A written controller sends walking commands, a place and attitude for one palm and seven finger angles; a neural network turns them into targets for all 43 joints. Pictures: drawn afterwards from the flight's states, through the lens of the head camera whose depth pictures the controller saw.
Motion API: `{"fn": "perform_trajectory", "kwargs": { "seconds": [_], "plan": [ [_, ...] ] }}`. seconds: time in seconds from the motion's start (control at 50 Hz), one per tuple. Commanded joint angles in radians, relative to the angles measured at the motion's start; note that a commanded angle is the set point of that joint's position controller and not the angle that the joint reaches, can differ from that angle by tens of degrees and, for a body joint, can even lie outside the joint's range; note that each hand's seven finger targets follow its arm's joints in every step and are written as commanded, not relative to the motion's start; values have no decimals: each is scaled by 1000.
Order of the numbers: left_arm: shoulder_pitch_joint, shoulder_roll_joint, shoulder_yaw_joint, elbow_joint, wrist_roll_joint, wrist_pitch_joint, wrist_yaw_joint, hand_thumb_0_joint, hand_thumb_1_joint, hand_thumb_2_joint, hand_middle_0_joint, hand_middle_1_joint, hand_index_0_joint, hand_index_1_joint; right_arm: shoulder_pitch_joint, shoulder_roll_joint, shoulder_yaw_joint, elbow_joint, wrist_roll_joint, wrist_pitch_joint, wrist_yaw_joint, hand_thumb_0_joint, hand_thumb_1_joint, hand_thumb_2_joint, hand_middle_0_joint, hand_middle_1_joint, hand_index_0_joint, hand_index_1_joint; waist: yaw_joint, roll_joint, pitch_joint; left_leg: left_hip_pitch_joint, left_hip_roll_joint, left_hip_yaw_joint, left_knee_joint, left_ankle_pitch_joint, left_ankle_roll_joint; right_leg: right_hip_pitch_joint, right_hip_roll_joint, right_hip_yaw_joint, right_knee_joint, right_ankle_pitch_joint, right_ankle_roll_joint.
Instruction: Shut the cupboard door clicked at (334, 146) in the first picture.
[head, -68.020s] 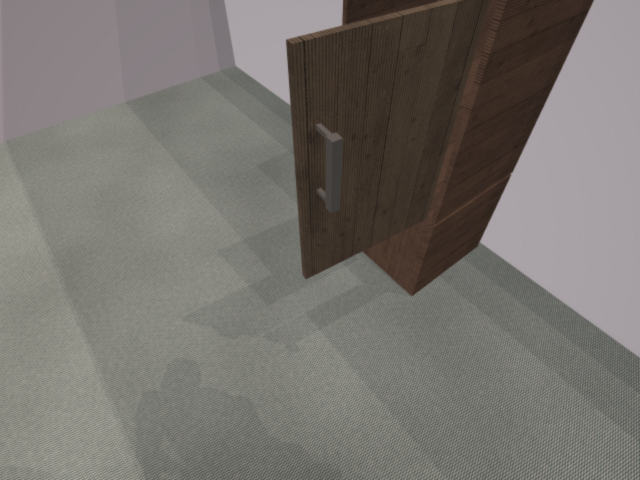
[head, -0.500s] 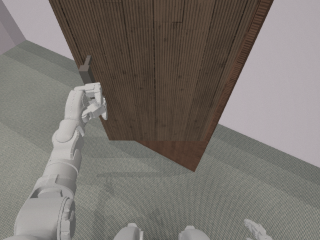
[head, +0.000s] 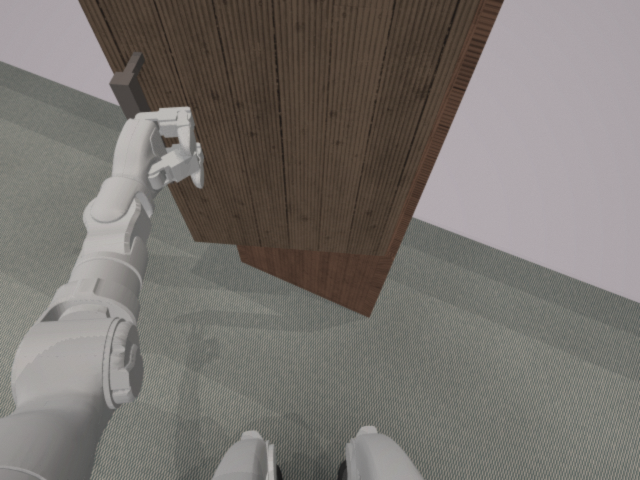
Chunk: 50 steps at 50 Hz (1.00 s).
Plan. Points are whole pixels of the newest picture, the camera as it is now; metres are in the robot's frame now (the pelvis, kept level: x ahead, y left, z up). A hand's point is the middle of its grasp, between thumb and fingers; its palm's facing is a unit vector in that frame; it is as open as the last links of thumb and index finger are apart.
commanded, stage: push the door shut along its arc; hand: left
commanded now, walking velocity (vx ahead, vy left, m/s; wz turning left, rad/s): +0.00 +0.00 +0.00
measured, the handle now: (153, 123) +0.56 +0.19 +0.09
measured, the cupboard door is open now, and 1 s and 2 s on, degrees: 21 9 0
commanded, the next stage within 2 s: pull the fist back off the door in 1.12 s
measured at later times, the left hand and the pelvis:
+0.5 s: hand (215, 123) +0.54 +0.11 +0.10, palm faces -0.30 -0.95 +0.00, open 3.1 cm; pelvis +0.00 +0.00 -0.02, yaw -1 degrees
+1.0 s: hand (236, 100) +0.58 +0.08 +0.10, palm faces -0.38 -0.93 -0.01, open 3.2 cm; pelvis +0.01 +0.00 -0.02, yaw -1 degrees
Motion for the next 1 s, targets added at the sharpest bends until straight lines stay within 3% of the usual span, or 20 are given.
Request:
{"fn": "perform_trajectory", "kwargs": {
  "seconds": [0.0, 0.04, 0.06, 0.1, 0.18, 0.24, 0.3, 0.36, 0.4, 0.42, 0.48, 0.56, 0.58, 0.72, 0.76, 0.8, 0.84, 0.88, 0.92, 0.98],
  "plan": [
    [-530, 245, 59, -200, -7, -70, -11, 0, 900, 900, -1300, -1500, -1300, -1500, 120, -172, -56, -74, -5, -30, -8, 0, -900, -900, 200, 300, 200, 300, -34, 35, -467, 306, -3, -83, -105, 228, 11, 149, 12, 63, -125, 241, 3],
    [-527, 266, 71, -167, -8, -58, -23, 0, 900, 900, -1300, -1500, -1300, -1500, 125, -173, -51, -77, -4, -26, -6, 0, -900, -900, 200, 300, 200, 300, -39, 18, -441, 257, -4, -74, -99, 205, 14, 161, 12, 69, -131, 232, 5],
    [-543, 271, 71, -139, -4, -55, -28, 0, 900, 900, -1300, -1500, -1300, -1500, 133, -176, -50, -75, -5, -25, -8, 0, -900, -900, 200, 300, 200, 300, -54, 11, -421, 241, -5, -74, -92, 199, 19, 147, 16, 70, -129, 230, 5],
    [-585, 291, 73, -156, 2, -55, -41, 0, 900, 900, -1300, -1500, -1300, -1500, 137, -176, -51, -74, -4, -24, -9, 0, -900, -900, 200, 300, 200, 300, -59, 28, -449, 233, -3, -70, -77, 202, 19, 152, 14, 80, -126, 239, 9],
    [-618, 272, 48, -170, 0, -54, -70, 0, 900, 900, -1300, -1500, -1300, -1500, 149, -179, -54, -72, -5, -24, -7, 0, -900, -900, 200, 300, 200, 300, -69, 80, -498, 299, 2, -81, -63, 247, 15, 104, 19, 69, -113, 255, 5],
    [-656, 281, 44, -114, 0, -29, -80, 0, 900, 900, -1300, -1500, -1300, -1500, 162, -185, -50, -62, -4, -22, -7, 0, -900, -900, 200, 300, 200, 300, -95, 39, -436, 243, 5, -83, -59, 196, 20, 83, 22, 69, -124, 208, 9],
    [-732, 312, 48, -97, 10, -13, -83, 0, 900, 900, -1300, -1500, -1300, -1500, 173, -188, -45, -53, -6, -28, -11, 0, -900, -900, 200, 300, 200, 300, -109, 72, -443, 225, 6, -86, -44, 189, 23, 56, 22, 71, -114, 192, 7],
    [-777, 306, 40, -79, 13, -3, -86, 0, 900, 900, -1300, -1500, -1300, -1500, 189, -188, -43, -45, -10, -37, -12, 0, -900, -900, 200, 300, 200, 300, -128, 71, -449, 234, 8, -93, -29, 201, 27, 23, 26, 65, -107, 188, 7],
    [-777, 329, 48, -78, 24, 1, -94, 0, 900, 900, -1300, -1500, -1300, -1500, 193, -191, -44, -47, -14, -39, -10, 0, -900, -900, 200, 300, 200, 300, -119, 98, -509, 248, 9, -96, -15, 230, 22, 26, 27, 65, -91, 205, 3],
    [-802, 322, 40, -74, 23, 4, -99, 0, 900, 900, -1300, -1500, -1300, -1500, 193, -190, -44, -42, -14, -41, -11, 0, -900, -900, 200, 300, 200, 300, -130, 102, -505, 244, 10, -93, -8, 229, 24, 12, 26, 65, -91, 206, 6],
    [-804, 378, 83, -49, 33, 15, -104, 0, 900, 900, -1300, -1500, -1300, -1500, 209, -195, -42, -44, -18, -42, -11, 0, -900, -900, 200, 300, 200, 300, -124, 106, -528, 244, 13, -96, 3, 261, 22, 13, 31, 61, -77, 227, 4],
    [-818, 371, 73, -38, 54, 36, -103, 0, 900, 900, -1300, -1500, -1300, -1500, 229, -193, -40, -51, -26, -36, -6, 0, -900, -900, 200, 300, 200, 300, -130, 129, -540, 253, 11, -97, 15, 306, 22, -8, 36, 50, -59, 257, 1],
    [-827, 393, 88, -36, 61, 42, -99, 0, 900, 900, -1300, -1500, -1300, -1500, 231, -196, -42, -48, -26, -34, -7, 0, -900, -900, 200, 300, 200, 300, -133, 124, -550, 254, 16, -97, 24, 316, 21, -13, 35, 53, -58, 268, 5],
    [-883, 353, 54, -64, 67, 58, -113, 0, 900, 900, -1300, -1500, -1300, -1500, 261, -197, -52, -39, -35, -24, -3, 0, -900, -900, 200, 300, 200, 300, -155, 118, -572, 300, 17, -104, 28, 366, 19, -27, 42, 40, -59, 305, 6],
    [-930, 305, 17, -63, 63, 62, -119, 0, 900, 900, -1300, -1500, -1300, -1500, 267, -194, -53, -25, -38, -26, -5, 0, -900, -900, 200, 300, 200, 300, -177, 132, -550, 332, 17, -114, 27, 373, 21, -72, 43, 31, -64, 289, 3],
    [-936, 302, 8, -29, 70, 75, -118, 0, 900, 900, -1300, -1500, -1300, -1500, 268, -199, -52, -15, -39, -24, -6, 0, -900, -900, 200, 300, 200, 300, -184, 123, -523, 322, 19, -119, 27, 347, 19, -96, 44, 26, -69, 259, 4],
    [-978, 275, -10, -27, 67, 83, -120, 0, 900, 900, -1300, -1500, -1300, -1500, 268, -198, -52, -1, -43, -32, -6, 0, -900, -900, 200, 300, 200, 300, -196, 149, -517, 327, 19, -120, 35, 329, 21, -128, 44, 24, -71, 236, 3],
    [-1019, 294, -2, -30, 68, 77, -121, 0, 900, 900, -1300, -1500, -1300, -1500, 277, -200, -51, 9, -44, -36, -11, 0, -900, -900, 200, 300, 200, 300, -204, 162, -532, 348, 21, -124, 39, 356, 20, -143, 43, 21, -63, 246, 2],
    [-1036, 274, -15, -10, 71, 85, -121, 0, 900, 900, -1300, -1500, -1300, -1500, 280, -200, -49, 21, -50, -39, -12, 0, -900, -900, 200, 300, 200, 300, -217, 155, -521, 341, 24, -128, 47, 351, 23, -167, 45, 15, -59, 234, 1],
    [-1069, 243, -36, 1, 74, 85, -125, 0, 900, 900, -1300, -1500, -1300, -1500, 276, -199, -50, 32, -53, -46, -13, 0, -900, -900, 200, 300, 200, 300, -225, 192, -531, 366, 22, -134, 60, 372, 21, -209, 45, 10, -48, 231, -1]
  ]
}}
